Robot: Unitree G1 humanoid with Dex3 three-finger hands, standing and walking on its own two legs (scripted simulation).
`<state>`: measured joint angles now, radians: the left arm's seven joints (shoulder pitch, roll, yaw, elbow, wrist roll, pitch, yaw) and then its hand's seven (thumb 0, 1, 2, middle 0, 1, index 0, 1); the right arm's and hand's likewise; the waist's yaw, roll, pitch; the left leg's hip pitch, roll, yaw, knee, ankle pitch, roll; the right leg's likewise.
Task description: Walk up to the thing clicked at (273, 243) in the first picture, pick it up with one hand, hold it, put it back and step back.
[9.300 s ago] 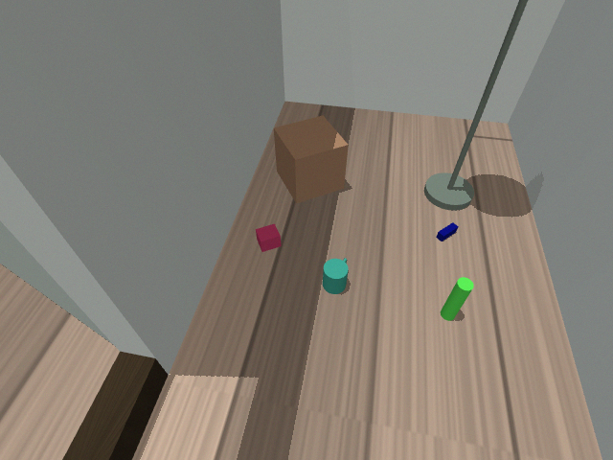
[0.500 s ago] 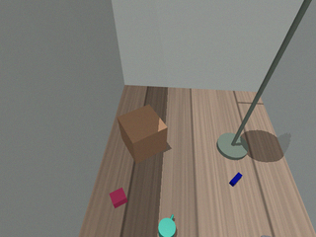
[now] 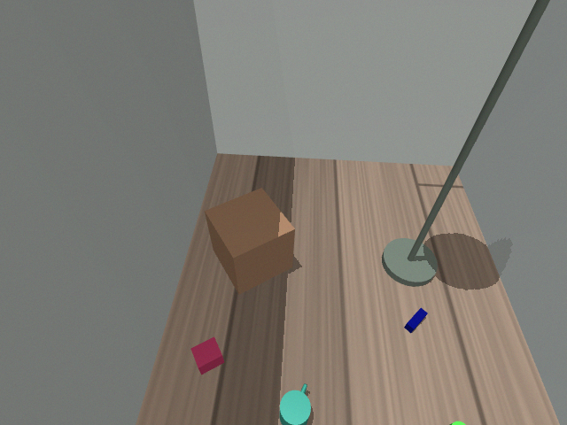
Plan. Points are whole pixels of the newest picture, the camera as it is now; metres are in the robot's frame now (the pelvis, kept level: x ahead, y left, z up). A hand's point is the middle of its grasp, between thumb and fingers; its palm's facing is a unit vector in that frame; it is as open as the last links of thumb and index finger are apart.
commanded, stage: walk up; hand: left
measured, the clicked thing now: (207, 355) +0.48 +0.25 -0.75
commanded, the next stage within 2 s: stand in 0.30 s
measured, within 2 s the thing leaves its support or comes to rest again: neither
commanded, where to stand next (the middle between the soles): +0.08 +0.00 m, yaw +1 degrees
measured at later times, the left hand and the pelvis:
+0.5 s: hand out of the picture +0.07 +0.26 -0.15, palm faces -0.02 -0.94 -0.33, open 7.4 cm; pelvis -0.01 +0.01 +0.00, yaw +0 degrees
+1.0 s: hand out of the picture +0.06 +0.26 -0.16, palm faces -0.04 -0.94 -0.34, open 7.4 cm; pelvis -0.01 +0.01 +0.00, yaw +0 degrees
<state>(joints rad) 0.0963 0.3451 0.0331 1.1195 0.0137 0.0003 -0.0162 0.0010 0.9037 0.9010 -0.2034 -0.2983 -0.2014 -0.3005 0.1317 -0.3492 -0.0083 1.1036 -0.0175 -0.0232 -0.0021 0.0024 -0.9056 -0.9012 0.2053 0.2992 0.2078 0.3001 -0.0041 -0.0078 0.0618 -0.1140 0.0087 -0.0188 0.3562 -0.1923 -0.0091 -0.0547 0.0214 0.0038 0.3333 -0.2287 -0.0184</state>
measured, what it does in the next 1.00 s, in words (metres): stands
